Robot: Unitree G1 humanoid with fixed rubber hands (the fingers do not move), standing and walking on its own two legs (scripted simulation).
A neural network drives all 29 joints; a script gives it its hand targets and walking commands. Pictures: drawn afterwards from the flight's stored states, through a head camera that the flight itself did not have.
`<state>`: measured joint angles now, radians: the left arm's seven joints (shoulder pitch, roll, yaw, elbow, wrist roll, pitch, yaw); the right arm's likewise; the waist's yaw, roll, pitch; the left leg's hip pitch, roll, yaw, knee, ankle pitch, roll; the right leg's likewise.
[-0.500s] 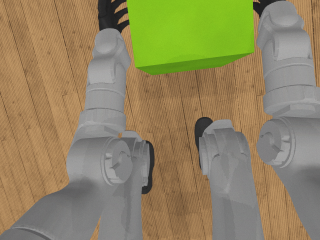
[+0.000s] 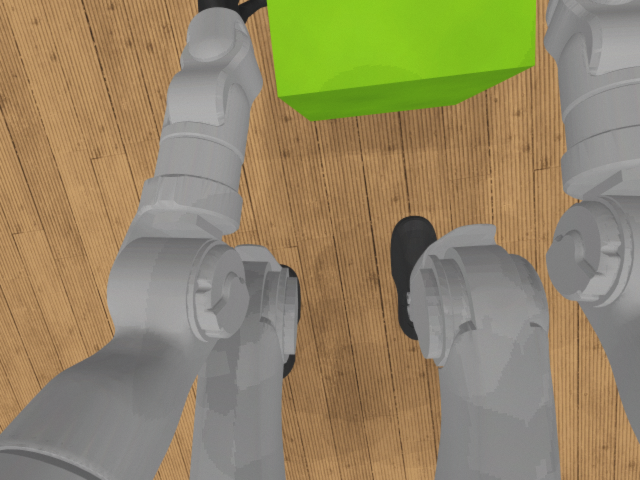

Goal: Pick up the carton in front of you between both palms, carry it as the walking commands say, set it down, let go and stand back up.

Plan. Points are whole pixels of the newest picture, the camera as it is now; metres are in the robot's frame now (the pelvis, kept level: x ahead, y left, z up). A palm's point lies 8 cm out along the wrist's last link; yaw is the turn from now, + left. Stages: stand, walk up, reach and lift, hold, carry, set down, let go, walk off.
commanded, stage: set down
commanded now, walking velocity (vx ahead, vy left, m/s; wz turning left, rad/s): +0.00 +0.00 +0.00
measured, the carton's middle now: (383, 5) +0.54 -0.12 -0.25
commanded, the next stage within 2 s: none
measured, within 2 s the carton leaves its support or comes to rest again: rests again in 0.02 s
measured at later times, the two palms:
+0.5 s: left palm (219, 16) +0.54 +0.04 -0.17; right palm out of the picture +0.52 -0.27 -0.17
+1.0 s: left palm (192, 27) +0.55 +0.08 -0.20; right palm out of the picture +0.50 -0.30 -0.21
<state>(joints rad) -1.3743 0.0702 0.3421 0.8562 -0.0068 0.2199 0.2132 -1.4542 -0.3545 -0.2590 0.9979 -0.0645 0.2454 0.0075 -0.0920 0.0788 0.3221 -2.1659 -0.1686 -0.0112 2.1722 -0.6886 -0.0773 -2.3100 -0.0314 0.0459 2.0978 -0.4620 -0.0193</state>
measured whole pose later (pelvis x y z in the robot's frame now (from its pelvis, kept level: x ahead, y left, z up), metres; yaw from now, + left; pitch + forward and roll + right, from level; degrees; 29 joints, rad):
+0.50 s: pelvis -0.01 +0.01 -0.01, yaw +0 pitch +34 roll +2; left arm -1.48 0.08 0.39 0.93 0.08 0.20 0.10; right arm -1.54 -0.43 -0.35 1.10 -0.11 0.22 0.13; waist -0.08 0.07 0.43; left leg -2.16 -0.19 -0.01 2.22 -0.66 -0.07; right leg -2.29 -0.05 0.04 2.13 -0.44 -0.01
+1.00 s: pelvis -0.01 +0.00 -0.01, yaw +0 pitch +33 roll +3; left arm -1.50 0.25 0.14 1.02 -0.14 0.12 0.17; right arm -1.52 -0.53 -0.27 1.22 0.08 0.05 0.03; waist -0.07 0.06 0.52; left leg -2.13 -0.17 -0.02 2.23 -0.69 -0.08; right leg -2.26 -0.05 0.04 2.15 -0.47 -0.02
